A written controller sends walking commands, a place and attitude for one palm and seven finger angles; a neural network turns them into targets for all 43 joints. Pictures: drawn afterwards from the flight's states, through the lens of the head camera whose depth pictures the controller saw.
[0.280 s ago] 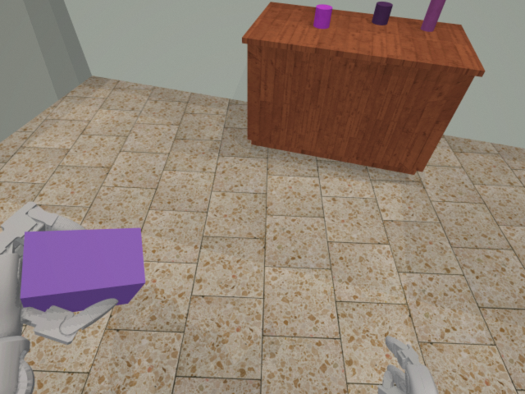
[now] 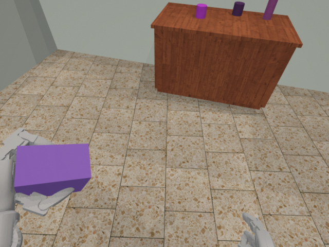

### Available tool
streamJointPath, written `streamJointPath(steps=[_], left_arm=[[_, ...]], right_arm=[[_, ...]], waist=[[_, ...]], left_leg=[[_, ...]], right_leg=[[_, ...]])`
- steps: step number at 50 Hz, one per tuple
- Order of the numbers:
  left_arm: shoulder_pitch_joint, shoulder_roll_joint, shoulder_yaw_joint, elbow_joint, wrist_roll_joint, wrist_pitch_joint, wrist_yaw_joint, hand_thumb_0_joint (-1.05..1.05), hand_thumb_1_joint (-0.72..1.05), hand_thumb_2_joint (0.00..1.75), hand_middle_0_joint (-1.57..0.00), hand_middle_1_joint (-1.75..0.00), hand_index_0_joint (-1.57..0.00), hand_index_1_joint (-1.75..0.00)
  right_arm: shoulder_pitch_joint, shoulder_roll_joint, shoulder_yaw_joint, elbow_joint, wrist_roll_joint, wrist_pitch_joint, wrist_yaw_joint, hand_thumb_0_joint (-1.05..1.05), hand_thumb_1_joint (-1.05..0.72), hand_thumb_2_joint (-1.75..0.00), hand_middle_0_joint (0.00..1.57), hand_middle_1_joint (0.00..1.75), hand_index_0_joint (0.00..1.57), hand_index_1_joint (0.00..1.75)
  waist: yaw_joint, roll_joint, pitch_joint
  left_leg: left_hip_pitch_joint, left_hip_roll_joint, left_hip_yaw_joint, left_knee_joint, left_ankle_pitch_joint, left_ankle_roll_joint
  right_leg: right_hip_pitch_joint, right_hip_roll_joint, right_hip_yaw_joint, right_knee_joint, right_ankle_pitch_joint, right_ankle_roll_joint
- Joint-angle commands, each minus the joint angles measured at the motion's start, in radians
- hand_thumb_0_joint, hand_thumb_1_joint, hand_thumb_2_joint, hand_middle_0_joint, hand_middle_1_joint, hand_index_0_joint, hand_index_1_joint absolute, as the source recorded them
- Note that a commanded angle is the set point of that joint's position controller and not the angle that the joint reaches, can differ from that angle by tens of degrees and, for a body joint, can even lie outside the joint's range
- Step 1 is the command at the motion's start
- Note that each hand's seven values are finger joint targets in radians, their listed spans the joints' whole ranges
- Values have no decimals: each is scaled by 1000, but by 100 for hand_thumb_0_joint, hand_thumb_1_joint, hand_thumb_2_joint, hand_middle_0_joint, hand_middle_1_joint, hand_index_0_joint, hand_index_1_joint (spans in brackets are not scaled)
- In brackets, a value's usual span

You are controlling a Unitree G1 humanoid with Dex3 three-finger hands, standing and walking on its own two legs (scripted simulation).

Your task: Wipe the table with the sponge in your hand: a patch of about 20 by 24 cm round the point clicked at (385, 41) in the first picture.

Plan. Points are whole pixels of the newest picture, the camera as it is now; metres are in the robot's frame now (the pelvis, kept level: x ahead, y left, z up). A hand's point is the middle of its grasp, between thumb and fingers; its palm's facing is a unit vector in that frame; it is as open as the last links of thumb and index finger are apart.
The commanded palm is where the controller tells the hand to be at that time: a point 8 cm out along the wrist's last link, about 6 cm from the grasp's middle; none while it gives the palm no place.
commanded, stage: look at it before walking up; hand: left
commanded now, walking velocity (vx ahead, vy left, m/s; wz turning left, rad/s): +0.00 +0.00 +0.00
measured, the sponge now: (63, 171) +0.22 +0.21 +0.14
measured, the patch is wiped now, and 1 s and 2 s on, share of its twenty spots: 0.00 0.00 0.00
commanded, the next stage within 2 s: walk to a spot facing it in 0.12 s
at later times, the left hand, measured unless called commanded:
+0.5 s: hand (60, 163) +0.23 +0.22 +0.15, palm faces +0.41 -0.82 -0.41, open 10.6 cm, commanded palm +0.19 +0.25 +0.18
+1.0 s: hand (113, 104) +0.40 +0.16 +0.15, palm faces +0.23 -0.88 -0.42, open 10.6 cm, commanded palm +0.36 +0.20 +0.18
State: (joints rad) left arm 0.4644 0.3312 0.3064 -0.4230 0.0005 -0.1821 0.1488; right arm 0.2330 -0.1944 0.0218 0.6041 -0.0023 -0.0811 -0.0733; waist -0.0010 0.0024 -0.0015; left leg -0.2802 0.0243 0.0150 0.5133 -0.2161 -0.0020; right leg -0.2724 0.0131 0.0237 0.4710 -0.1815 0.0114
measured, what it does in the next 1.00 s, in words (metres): walks ahead: left foot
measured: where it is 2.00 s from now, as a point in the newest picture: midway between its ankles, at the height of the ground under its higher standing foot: (197, 212)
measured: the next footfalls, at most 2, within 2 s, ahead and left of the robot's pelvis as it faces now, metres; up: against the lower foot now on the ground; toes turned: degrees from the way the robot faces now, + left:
left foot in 0.92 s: +0.21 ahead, +0.08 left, +0.00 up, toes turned -1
right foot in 1.26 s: +0.32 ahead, -0.24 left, +0.00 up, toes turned -26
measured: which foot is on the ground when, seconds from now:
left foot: down 0.00-0.54, up 0.56-0.90, down 0.92-1.00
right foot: down 0.00-0.92, up 0.94-1.00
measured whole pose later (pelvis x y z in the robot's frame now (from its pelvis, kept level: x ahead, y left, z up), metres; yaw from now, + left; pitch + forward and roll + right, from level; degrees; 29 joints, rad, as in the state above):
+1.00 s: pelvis +0.14 -0.04 -0.01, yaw -13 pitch +0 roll +2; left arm 0.50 0.38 0.36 -0.46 -0.01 -0.20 0.16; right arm 0.22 -0.20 -0.01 0.59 -0.01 -0.04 -0.07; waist 0.00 -0.06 -0.01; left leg -0.26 0.07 0.20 0.57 -0.30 0.00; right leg -0.32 0.03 0.01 0.95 -0.49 -0.02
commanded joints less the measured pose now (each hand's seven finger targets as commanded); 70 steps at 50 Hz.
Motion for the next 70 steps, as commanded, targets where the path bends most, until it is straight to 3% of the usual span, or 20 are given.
streamJointPath(steps=[1,14,20,24,25,27,28,31,33,43,45,46,48,55,61,62,63,64,66,70], left_arm=[[-85,171,122,-237,-9,-74,24,0,10,130,-120,-160,-120,-160],[-106,162,105,-238,-6,-75,26,0,10,130,-120,-160,-120,-160],[-153,144,96,-233,4,-65,34,0,10,130,-120,-160,-120,-160],[-145,135,76,-194,7,-54,21,0,10,130,-120,-160,-120,-160],[-152,144,77,-185,10,-52,19,0,10,130,-120,-160,-120,-160],[-188,177,79,-176,10,-40,21,0,10,130,-120,-160,-120,-160],[-231,191,75,-197,4,-50,26,0,10,130,-120,-160,-120,-160],[-175,238,135,-233,8,-83,21,0,10,130,-120,-160,-120,-160],[-116,254,173,-247,2,-105,22,0,10,130,-120,-160,-120,-160],[-5,191,156,-251,-30,-84,32,0,10,130,-120,-160,-120,-160],[-21,190,155,-284,-32,-92,31,0,10,130,-120,-160,-120,-160],[-18,178,139,-301,-33,-98,30,0,10,130,-120,-160,-120,-160],[-55,244,173,-276,-19,-103,30,0,10,130,-120,-160,-120,-160],[-91,182,130,-341,-1,-72,23,0,10,130,-120,-160,-120,-160],[-48,187,173,-215,-15,-70,14,0,10,130,-120,-160,-120,-160],[-48,200,176,-224,-14,-65,13,0,10,130,-120,-160,-120,-160],[-66,226,189,-230,-5,-61,15,0,10,130,-120,-160,-120,-160],[-60,283,250,-236,-10,-63,22,0,10,130,-120,-160,-120,-160],[-82,279,259,-268,-24,-80,11,0,10,130,-120,-160,-120,-160],[24,245,248,-334,-18,-111,12,0,10,130,-120,-160,-120,-160]], right_arm=[[-99,-126,-45,-161,3,-60,-11,0,-90,-90,20,30,20,30],[-102,-126,-45,-162,-2,-54,-13,0,-90,-90,20,30,20,30],[-87,-131,-48,-154,-6,-49,-29,0,-90,-90,20,30,20,30],[-95,-131,-49,-146,-10,-48,-14,0,-90,-90,20,30,20,30],[-101,-126,-49,-148,-9,-44,-11,0,-90,-90,20,30,20,30],[-126,-105,-49,-158,-5,-39,-2,0,-90,-90,20,30,20,30],[-147,-130,-56,-159,-3,-49,5,0,-90,-90,20,30,20,30],[-108,-118,-37,-126,-13,-29,11,0,-90,-90,20,30,20,30],[-112,-108,-35,-124,-14,-16,6,0,-90,-90,20,30,20,30],[-75,-111,-51,-183,-3,-15,4,0,-90,-90,20,30,20,30],[-59,-146,-72,-185,0,-15,-8,0,-90,-90,20,30,20,30],[-65,-160,-78,-186,1,-12,-7,0,-90,-90,20,30,20,30],[-78,-126,-54,-161,-11,-22,-9,0,-90,-90,20,30,20,30],[-66,-121,-59,-137,-4,-60,2,0,-90,-90,20,30,20,30],[-80,-109,-64,-136,1,-51,5,0,-90,-90,20,30,20,30],[-82,-99,-67,-135,8,-46,6,0,-90,-90,20,30,20,30],[-78,-77,-70,-137,15,-38,12,0,-90,-90,20,30,20,30],[-116,-70,-65,-161,11,-33,13,0,-90,-90,20,30,20,30],[-131,-99,-75,-138,7,-26,26,0,-90,-90,20,30,20,30],[-143,-92,-56,-109,1,21,38,0,-90,-90,20,30,20,30]], waist=[[2,69,-96],[-1,65,-76],[-14,213,-21],[1,203,-37],[8,143,-14],[25,-274,23],[21,-254,44],[-5,-29,-14],[-1,-51,-62],[1,-83,-142],[-23,68,-179],[-21,239,-207],[-16,223,-110],[1,253,14],[8,174,-81],[23,78,-128],[20,-138,-184],[28,-337,-209],[13,-182,-179],[-7,-77,-124]], left_leg=[[-45,55,-39,-133,-61,17],[-47,92,-57,-158,-313,38],[-37,277,-251,-268,-515,134],[-107,246,-77,-147,-419,95],[-182,198,-21,-44,-452,70],[-406,4,111,446,-385,-10],[-459,20,8,613,-314,-16],[-412,69,-23,631,-174,-35],[-374,66,12,534,-138,-39],[16,32,161,-40,8,1],[324,137,13,-121,47,71],[496,323,-233,-125,101,148],[399,476,-411,-236,76,245],[138,318,64,-259,85,130],[93,247,210,72,257,82],[37,209,220,263,236,67],[-138,137,235,542,69,40],[-394,22,146,796,-347,14],[-408,96,-45,913,-296,6],[-457,131,-23,884,-136,-33]], right_leg=[[92,-46,51,-71,1,-15],[19,-39,68,-50,-207,-31],[-108,30,-82,250,-251,-21],[36,6,-112,118,-255,-31],[80,-18,-46,46,-274,-59],[101,-313,569,-256,-522,-221],[113,-384,703,-328,-489,-262],[133,-300,454,-240,-216,-254],[191,-252,303,-196,55,-226],[175,-159,173,-32,142,-162],[-53,-77,95,223,130,-86],[-264,-8,-2,411,-173,-36],[-415,-33,1,691,-368,-21],[-263,-105,-150,419,-157,4],[105,6,-309,83,-20,-3],[225,-17,-253,40,-8,-21],[357,-188,11,0,12,-102],[453,-396,456,-93,180,-220],[325,-439,475,-152,-33,-221],[224,-368,148,-136,141,-196]])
